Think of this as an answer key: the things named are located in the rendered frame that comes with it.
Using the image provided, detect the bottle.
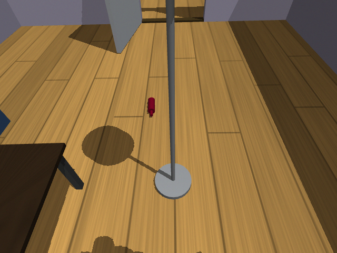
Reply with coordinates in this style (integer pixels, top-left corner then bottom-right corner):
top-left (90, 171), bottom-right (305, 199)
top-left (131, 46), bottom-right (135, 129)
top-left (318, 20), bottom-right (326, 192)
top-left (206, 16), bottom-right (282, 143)
top-left (148, 98), bottom-right (155, 116)

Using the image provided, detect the floor lamp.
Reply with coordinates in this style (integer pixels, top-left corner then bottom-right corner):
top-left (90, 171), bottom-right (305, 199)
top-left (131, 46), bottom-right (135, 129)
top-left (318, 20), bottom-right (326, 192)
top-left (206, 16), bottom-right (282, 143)
top-left (155, 0), bottom-right (192, 199)

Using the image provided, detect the coffee table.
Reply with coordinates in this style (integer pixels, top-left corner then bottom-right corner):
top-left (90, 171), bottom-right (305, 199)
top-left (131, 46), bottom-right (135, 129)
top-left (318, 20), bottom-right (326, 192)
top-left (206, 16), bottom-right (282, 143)
top-left (0, 143), bottom-right (84, 253)

